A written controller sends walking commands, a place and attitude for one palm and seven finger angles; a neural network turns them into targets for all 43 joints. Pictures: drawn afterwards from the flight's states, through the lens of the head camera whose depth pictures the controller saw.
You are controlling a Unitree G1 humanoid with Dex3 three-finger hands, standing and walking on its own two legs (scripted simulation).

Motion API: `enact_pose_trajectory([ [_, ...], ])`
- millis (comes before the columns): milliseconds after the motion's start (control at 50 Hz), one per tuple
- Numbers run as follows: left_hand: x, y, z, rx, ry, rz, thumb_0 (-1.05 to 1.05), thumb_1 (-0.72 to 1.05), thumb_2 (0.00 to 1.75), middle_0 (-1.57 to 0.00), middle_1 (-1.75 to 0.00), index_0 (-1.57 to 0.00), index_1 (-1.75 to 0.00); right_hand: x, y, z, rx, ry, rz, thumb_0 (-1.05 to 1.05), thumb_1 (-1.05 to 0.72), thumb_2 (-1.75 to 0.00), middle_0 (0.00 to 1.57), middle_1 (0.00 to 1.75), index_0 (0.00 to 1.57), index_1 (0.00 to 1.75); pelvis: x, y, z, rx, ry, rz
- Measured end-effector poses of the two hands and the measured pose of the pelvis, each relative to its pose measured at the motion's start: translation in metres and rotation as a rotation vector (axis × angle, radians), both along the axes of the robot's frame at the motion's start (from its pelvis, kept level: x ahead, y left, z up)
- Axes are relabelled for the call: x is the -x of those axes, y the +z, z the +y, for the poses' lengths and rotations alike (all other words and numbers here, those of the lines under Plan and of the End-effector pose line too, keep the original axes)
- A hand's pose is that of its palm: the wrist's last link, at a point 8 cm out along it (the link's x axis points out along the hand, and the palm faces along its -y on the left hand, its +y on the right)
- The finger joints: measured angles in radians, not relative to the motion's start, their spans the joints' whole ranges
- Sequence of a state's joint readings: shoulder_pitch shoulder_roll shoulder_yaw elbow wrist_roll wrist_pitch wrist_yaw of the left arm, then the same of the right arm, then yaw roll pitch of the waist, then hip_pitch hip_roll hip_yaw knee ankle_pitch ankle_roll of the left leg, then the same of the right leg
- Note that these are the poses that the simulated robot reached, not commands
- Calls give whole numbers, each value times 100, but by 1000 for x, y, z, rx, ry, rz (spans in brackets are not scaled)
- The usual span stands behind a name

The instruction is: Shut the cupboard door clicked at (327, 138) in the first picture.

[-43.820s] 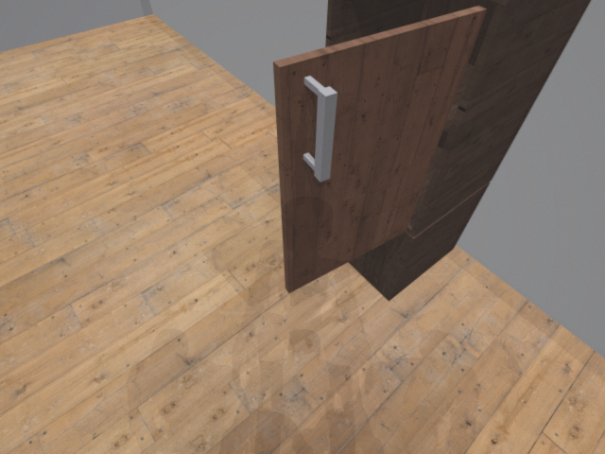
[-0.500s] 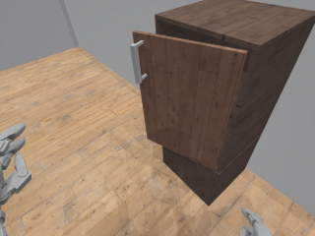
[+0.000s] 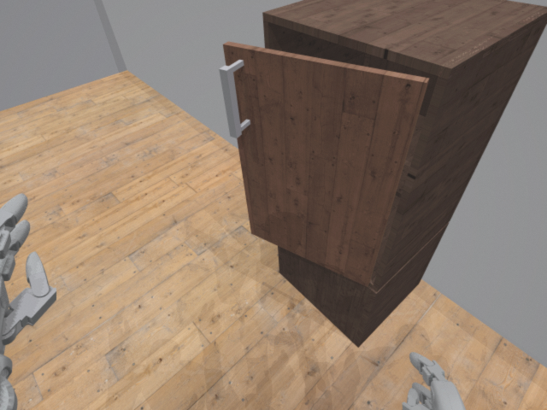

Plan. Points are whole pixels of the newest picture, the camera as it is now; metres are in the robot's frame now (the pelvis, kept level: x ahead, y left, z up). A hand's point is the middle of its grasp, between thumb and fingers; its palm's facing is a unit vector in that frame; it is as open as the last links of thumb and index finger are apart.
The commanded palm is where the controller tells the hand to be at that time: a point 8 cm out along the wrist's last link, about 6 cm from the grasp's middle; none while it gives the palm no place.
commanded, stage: step back with the hand held close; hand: left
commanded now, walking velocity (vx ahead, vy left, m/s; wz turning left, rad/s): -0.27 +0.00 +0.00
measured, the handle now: (237, 100) +0.67 +0.15 +0.14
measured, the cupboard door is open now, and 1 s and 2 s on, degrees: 18 18 18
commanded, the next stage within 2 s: stop stepping back and stand still in 1.26 s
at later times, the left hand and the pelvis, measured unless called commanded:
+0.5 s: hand (9, 330) +0.15 +0.29 +0.16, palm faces +0.46 -0.75 -0.48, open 7.4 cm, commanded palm +0.09 +0.32 +0.17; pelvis -0.06 +0.02 -0.02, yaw -2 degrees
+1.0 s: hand out of the picture +0.08 +0.29 +0.16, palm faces +0.49 -0.77 -0.41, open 7.5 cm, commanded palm +0.01 +0.31 +0.17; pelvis -0.13 +0.01 -0.02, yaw -1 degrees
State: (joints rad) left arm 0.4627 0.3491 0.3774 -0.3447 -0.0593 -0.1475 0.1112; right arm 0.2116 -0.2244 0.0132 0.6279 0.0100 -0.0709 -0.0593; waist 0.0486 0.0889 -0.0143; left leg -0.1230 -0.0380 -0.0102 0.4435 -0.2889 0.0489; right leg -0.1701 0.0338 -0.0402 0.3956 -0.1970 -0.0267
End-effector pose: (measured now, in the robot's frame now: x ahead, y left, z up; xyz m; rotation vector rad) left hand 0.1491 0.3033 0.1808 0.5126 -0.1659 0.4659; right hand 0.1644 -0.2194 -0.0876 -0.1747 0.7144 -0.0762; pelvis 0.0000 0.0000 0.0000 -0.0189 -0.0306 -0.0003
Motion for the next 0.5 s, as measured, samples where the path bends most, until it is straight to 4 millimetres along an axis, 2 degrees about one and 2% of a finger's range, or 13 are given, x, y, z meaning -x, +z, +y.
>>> enact_pose_trajectory([
  [160, -6, -12, 4, -31, -58, 46, 1, 89, 90, -21, -30, -21, -30, 17, -5, -18, 63, -77, 68, 2, -90, -90, 20, 30, 20, 30, 7, -6, 12, 1, -4, 58],
  [240, -3, -10, 8, -60, -95, 44, 2, 88, 90, -21, -30, -21, -30, 28, -3, -20, 89, -113, 75, 2, -90, -90, 20, 30, 20, 30, 14, -10, 18, -8, -10, 64],
  [400, 23, 3, 20, -121, -98, -42, 1, 88, 90, -21, -30, -21, -30, 50, 3, -7, 90, -110, 33, 2, -90, -90, 20, 30, 20, 30, 40, -16, 22, -21, -27, 49],
  [500, 43, -2, 21, -110, -58, -79, 1, 88, 90, -21, -30, -21, -30, 68, -4, -1, 72, -87, 19, 2, -90, -90, 20, 30, 20, 30, 57, -22, 20, -18, -29, 34],
])
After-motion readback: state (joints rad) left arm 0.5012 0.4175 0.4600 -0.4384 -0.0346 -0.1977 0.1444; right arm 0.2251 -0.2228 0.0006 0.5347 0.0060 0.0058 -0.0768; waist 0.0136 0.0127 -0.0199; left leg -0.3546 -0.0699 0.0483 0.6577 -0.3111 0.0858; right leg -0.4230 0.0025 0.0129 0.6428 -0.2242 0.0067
